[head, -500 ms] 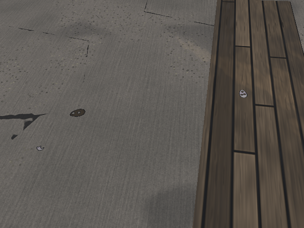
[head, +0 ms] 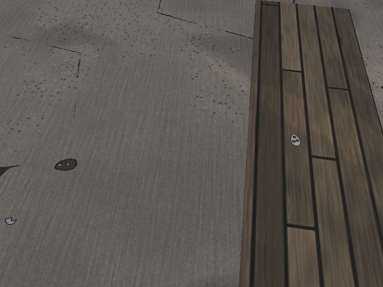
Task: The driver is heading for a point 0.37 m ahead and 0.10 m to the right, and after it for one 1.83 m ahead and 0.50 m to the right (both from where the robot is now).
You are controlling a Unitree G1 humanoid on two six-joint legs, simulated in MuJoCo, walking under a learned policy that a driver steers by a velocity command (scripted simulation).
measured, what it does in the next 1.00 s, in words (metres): walks ahead, turning right: right foot, then left foot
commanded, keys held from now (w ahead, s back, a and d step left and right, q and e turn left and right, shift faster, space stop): w+e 0.62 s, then w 0.38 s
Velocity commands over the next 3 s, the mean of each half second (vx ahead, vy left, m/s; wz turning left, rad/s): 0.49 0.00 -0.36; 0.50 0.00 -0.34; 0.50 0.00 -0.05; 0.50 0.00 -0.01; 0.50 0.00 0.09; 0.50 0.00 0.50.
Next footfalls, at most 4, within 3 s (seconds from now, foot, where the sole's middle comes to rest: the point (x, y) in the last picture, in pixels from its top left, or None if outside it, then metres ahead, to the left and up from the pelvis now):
0.28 right None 0.34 -0.15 -0.78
0.76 left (194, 245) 0.65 -0.02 -0.78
1.28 right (277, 206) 0.82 -0.36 -0.78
1.80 left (242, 137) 1.18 -0.26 -0.78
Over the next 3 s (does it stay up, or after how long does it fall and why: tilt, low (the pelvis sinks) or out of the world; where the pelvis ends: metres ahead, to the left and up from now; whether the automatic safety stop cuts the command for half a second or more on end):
stays up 1.59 -0.51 -0.02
